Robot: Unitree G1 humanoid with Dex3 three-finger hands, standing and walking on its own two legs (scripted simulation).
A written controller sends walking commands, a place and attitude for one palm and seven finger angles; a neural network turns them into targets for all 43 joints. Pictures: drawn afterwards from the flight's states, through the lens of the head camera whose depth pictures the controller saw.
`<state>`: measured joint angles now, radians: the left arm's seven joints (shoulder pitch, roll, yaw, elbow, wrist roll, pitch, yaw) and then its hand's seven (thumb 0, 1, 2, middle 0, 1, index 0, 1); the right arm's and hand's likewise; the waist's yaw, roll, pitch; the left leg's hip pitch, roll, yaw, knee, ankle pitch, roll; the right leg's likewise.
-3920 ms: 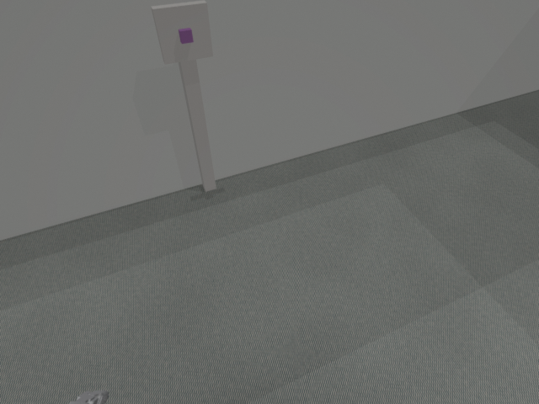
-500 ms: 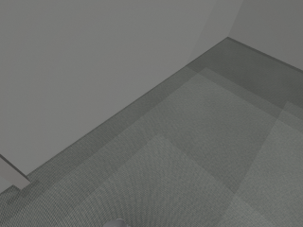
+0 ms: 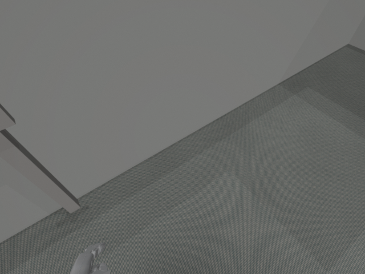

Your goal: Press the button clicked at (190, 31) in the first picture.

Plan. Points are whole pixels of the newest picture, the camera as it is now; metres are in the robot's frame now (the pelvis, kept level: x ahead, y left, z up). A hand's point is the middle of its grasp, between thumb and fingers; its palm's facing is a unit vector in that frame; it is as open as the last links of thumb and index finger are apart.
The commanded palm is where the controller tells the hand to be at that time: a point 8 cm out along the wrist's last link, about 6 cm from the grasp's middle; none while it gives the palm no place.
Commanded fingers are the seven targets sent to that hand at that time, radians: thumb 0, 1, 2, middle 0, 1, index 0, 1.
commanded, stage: turn to face it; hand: left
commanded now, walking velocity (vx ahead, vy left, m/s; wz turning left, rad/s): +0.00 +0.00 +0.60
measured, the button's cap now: out of the picture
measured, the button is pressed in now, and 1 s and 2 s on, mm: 0 0 0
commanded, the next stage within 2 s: take the last steps up to it in 0.84 s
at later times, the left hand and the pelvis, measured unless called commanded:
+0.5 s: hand out of the picture -0.07 +0.23 -0.18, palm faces +0.38 -0.88 -0.29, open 7.4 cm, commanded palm none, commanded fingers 0.00 0.90 0.90 -0.20 -0.30 -0.20 -0.30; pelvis +0.00 +0.01 -0.01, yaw +20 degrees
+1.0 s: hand out of the picture -0.01 +0.18 -0.14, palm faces +0.51 -0.82 -0.25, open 7.4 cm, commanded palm none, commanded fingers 0.00 0.90 0.90 -0.20 -0.30 -0.20 -0.30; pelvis +0.02 -0.02 +0.01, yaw +31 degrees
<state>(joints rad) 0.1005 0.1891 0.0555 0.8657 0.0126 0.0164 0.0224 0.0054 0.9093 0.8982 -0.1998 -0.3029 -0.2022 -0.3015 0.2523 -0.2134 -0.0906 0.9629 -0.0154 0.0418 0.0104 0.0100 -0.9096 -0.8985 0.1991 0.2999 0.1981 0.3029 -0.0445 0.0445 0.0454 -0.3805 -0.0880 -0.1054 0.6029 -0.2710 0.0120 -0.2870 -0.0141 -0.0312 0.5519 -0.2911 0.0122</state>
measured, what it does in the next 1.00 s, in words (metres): steps on the spot, turning left: left foot, then right foot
